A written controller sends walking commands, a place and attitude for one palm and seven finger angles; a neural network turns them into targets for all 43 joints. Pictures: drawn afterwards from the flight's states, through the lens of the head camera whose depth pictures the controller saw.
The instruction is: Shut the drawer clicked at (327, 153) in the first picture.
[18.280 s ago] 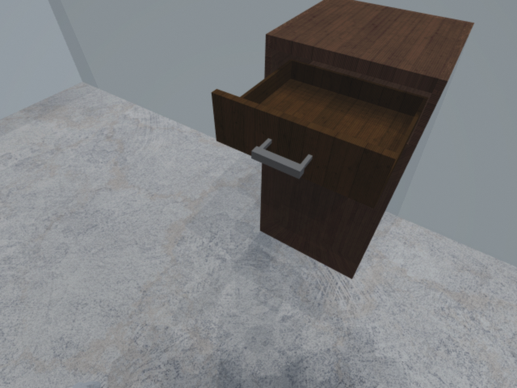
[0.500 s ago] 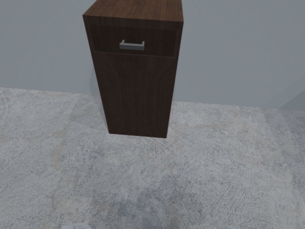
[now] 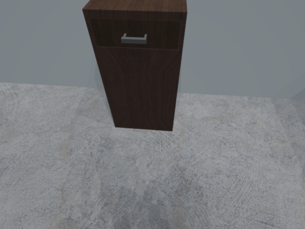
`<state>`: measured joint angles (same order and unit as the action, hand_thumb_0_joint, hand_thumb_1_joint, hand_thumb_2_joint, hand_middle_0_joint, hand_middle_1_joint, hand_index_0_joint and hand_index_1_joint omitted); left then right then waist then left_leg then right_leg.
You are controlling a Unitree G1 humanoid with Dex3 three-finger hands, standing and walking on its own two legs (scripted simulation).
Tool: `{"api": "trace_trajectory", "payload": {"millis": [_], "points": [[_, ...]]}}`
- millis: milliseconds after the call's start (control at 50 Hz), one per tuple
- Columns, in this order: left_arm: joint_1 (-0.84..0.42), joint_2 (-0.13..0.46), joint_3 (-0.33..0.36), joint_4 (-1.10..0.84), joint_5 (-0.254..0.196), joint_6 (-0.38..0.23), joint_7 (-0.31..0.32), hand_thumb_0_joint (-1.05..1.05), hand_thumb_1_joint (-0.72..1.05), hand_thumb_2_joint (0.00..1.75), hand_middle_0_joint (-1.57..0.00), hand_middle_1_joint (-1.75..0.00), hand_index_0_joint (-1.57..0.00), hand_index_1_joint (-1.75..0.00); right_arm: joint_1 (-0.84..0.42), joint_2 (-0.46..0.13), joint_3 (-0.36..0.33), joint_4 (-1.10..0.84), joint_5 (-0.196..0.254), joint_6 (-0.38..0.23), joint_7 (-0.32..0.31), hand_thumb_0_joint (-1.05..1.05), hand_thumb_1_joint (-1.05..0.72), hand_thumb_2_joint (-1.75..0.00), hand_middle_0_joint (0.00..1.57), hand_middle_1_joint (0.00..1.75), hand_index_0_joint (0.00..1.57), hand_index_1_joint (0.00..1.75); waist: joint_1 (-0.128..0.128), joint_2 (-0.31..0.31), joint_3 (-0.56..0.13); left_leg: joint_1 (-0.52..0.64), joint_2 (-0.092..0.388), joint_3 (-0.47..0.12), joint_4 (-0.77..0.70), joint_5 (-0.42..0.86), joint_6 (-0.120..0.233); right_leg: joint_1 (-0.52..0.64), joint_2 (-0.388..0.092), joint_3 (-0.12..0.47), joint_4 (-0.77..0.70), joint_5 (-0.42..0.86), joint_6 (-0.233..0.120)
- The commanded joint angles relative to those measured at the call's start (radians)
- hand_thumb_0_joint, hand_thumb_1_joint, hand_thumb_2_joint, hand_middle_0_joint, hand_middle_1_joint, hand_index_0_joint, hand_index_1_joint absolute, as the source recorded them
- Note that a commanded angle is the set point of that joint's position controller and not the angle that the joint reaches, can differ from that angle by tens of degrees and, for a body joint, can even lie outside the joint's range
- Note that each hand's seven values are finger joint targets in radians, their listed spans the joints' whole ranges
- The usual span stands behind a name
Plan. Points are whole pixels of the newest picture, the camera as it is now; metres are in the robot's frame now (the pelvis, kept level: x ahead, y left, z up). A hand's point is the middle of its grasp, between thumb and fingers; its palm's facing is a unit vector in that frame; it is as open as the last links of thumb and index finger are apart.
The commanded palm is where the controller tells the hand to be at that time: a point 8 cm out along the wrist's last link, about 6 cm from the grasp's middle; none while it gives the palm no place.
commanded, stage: let the arm hang, fingers relaxed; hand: left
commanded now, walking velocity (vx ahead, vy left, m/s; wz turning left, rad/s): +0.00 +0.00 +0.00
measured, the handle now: (134, 38) +0.91 +0.14 +0.03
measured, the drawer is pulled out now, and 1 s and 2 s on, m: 0.00 0.00 0.00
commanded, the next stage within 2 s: look to check the result in 0.36 s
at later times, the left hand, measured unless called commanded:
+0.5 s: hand out of the picture +0.06 +0.19 -0.17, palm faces -0.01 -0.97 -0.25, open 7.4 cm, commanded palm none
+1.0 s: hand out of the picture +0.06 +0.19 -0.16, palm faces +0.00 -0.97 -0.26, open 7.4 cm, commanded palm none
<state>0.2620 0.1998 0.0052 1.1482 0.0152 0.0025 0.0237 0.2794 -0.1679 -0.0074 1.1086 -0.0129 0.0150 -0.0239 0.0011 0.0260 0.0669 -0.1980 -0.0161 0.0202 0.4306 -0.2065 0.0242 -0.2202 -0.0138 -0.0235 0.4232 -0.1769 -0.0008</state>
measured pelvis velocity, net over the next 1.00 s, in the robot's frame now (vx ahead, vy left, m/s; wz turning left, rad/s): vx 0.02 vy -0.02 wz -0.01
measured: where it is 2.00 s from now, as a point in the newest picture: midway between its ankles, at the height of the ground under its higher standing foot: outside the picture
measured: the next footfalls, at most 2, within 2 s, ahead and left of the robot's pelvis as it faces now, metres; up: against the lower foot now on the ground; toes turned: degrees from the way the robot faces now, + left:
none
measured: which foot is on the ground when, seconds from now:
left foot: down 0.00-1.00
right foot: down 0.00-1.00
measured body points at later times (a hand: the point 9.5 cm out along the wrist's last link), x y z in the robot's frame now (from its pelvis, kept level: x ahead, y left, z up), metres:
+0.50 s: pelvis +0.01 -0.01 +0.00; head +0.03 -0.02 +0.45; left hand +0.06 +0.24 -0.15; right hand +0.02 -0.25 -0.16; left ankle +0.02 +0.10 -0.74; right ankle +0.03 -0.12 -0.74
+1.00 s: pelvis +0.02 -0.02 +0.00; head +0.04 -0.02 +0.45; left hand +0.06 +0.24 -0.14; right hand +0.05 -0.26 -0.16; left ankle +0.02 +0.10 -0.74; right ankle +0.03 -0.12 -0.74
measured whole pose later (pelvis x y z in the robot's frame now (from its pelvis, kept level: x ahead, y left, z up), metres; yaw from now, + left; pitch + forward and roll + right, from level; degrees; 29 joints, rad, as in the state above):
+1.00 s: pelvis +0.02 -0.02 +0.00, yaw +0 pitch -2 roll +0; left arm 0.17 0.22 0.01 1.15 0.01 -0.02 0.02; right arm 0.20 -0.21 -0.01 1.13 -0.01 0.00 -0.03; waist -0.01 0.02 0.06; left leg -0.13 0.01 0.02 0.36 -0.20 0.00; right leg -0.16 0.01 -0.03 0.36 -0.18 -0.02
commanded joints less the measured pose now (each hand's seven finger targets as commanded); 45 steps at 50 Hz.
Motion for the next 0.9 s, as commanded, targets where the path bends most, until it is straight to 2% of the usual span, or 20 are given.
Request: {"api": "trace_trajectory", "payload": {"millis": [0,140,180,220,280,400,420,480,500,580,660,760,800,880], "points": [[0.021,0.134,0.026,-0.044,-0.004,-0.015,0.007,0.00,0.90,0.90,-0.20,-0.30,-0.20,-0.30,0.055,-0.126,-0.024,-0.022,-0.003,-0.015,-0.003,0.00,-0.90,-0.90,0.20,0.30,0.20,0.30,-0.005,-0.031,0.011,-0.027,0.102,-0.096,-0.098,-0.009,0.021,-0.023,-0.083,0.092,-0.106,-0.102,-0.051],[-0.024,0.133,0.035,-0.062,-0.003,-0.018,0.006,0.00,0.90,0.90,-0.20,-0.30,-0.20,-0.30,0.036,-0.117,-0.026,-0.018,-0.008,-0.018,-0.002,0.00,-0.90,-0.90,0.20,0.30,0.20,0.30,-0.006,-0.020,0.007,-0.028,0.100,-0.091,-0.103,0.011,0.014,-0.006,-0.085,0.099,-0.113,-0.084,-0.051],[-0.030,0.133,0.036,-0.066,-0.004,-0.020,0.005,0.00,0.90,0.90,-0.20,-0.30,-0.20,-0.30,0.027,-0.121,-0.026,-0.019,-0.008,-0.021,-0.003,0.00,-0.90,-0.90,0.20,0.30,0.20,0.30,-0.005,-0.001,-0.001,-0.019,0.104,-0.096,-0.108,0.032,0.013,0.003,-0.084,0.097,-0.108,-0.054,-0.050],[-0.038,0.136,0.039,-0.070,-0.004,-0.023,0.005,0.00,0.90,0.90,-0.20,-0.30,-0.20,-0.30,0.025,-0.126,-0.027,-0.020,-0.008,-0.024,-0.004,0.00,-0.90,-0.90,0.20,0.30,0.20,0.30,-0.006,-0.016,-0.026,-0.009,0.110,-0.094,-0.102,0.066,0.012,0.026,-0.086,0.092,-0.102,-0.011,-0.051],[-0.049,0.137,0.040,-0.069,-0.005,-0.024,0.004,0.00,0.90,0.90,-0.20,-0.30,-0.20,-0.30,0.012,-0.134,-0.028,-0.018,-0.007,-0.026,-0.005,0.00,-0.90,-0.90,0.20,0.30,0.20,0.30,-0.005,-0.006,-0.028,0.004,0.113,-0.095,-0.108,0.090,0.009,0.034,-0.087,0.090,-0.099,0.021,-0.049],[-0.055,0.151,0.038,-0.067,-0.005,-0.026,0.005,0.00,0.90,0.90,-0.20,-0.30,-0.20,-0.30,0.006,-0.148,-0.031,-0.017,-0.005,-0.021,-0.004,0.00,-0.90,-0.90,0.20,0.30,0.20,0.30,-0.009,-0.030,-0.035,0.028,0.111,-0.087,-0.101,0.085,0.007,0.032,-0.091,0.098,-0.120,0.016,-0.050],[-0.060,0.153,0.038,-0.063,-0.005,-0.025,0.004,0.00,0.90,0.90,-0.20,-0.30,-0.20,-0.30,0.003,-0.145,-0.029,-0.012,-0.006,-0.019,-0.004,0.00,-0.90,-0.90,0.20,0.30,0.20,0.30,-0.010,-0.016,-0.023,0.024,0.109,-0.083,-0.103,0.068,0.004,0.027,-0.093,0.100,-0.129,-0.005,-0.049],[-0.061,0.156,0.037,-0.058,-0.007,-0.026,0.003,0.00,0.90,0.90,-0.20,-0.30,-0.20,-0.30,0.001,-0.152,-0.028,-0.011,-0.006,-0.019,-0.005,0.00,-0.90,-0.90,0.20,0.30,0.20,0.30,-0.011,-0.027,-0.021,0.034,0.112,-0.084,-0.107,0.073,0.004,0.025,-0.091,0.102,-0.134,-0.002,-0.050],[-0.058,0.161,0.037,-0.060,-0.006,-0.027,0.004,0.00,0.90,0.90,-0.20,-0.30,-0.20,-0.30,0.004,-0.159,-0.029,-0.013,-0.005,-0.019,-0.005,0.00,-0.90,-0.90,0.20,0.30,0.20,0.30,-0.012,-0.011,-0.040,0.043,0.114,-0.083,-0.101,0.092,0.004,0.035,-0.090,0.106,-0.129,0.026,-0.051],[-0.057,0.162,0.035,-0.050,-0.008,-0.025,0.002,0.00,0.90,0.90,-0.20,-0.30,-0.20,-0.30,-0.003,-0.164,-0.026,-0.006,-0.006,-0.019,-0.006,0.00,-0.90,-0.90,0.20,0.30,0.20,0.30,-0.011,-0.018,-0.036,0.044,0.119,-0.085,-0.113,0.070,0.004,0.034,-0.088,0.105,-0.136,0.000,-0.050],[-0.056,0.166,0.034,-0.045,-0.008,-0.028,0.003,0.00,0.90,0.90,-0.20,-0.30,-0.20,-0.30,-0.009,-0.168,-0.026,-0.007,-0.004,-0.022,-0.007,0.00,-0.90,-0.90,0.20,0.30,0.20,0.30,-0.011,-0.026,-0.055,0.064,0.122,-0.084,-0.111,0.112,0.004,0.052,-0.092,0.098,-0.124,0.070,-0.049],[-0.059,0.168,0.033,-0.038,-0.008,-0.027,0.004,0.00,0.90,0.90,-0.20,-0.30,-0.20,-0.30,-0.019,-0.173,-0.023,-0.004,-0.003,-0.023,-0.009,0.00,-0.90,-0.90,0.20,0.30,0.20,0.30,-0.010,-0.005,-0.046,0.065,0.128,-0.087,-0.120,0.130,0.003,0.055,-0.090,0.097,-0.118,0.089,-0.048],[-0.056,0.171,0.035,-0.038,-0.006,-0.028,0.004,0.00,0.90,0.90,-0.20,-0.30,-0.20,-0.30,-0.022,-0.176,-0.025,-0.007,-0.002,-0.022,-0.009,0.00,-0.90,-0.90,0.20,0.30,0.20,0.30,-0.009,-0.028,-0.043,0.069,0.128,-0.086,-0.118,0.129,0.003,0.051,-0.090,0.096,-0.124,0.090,-0.047],[-0.064,0.172,0.035,-0.038,-0.007,-0.028,0.003,0.00,0.90,0.90,-0.20,-0.30,-0.20,-0.30,-0.029,-0.175,-0.024,-0.002,-0.004,-0.022,-0.008,0.00,-0.90,-0.90,0.20,0.30,0.20,0.30,-0.010,-0.015,-0.031,0.063,0.124,-0.085,-0.127,0.108,0.001,0.050,-0.092,0.100,-0.134,0.063,-0.046]]}}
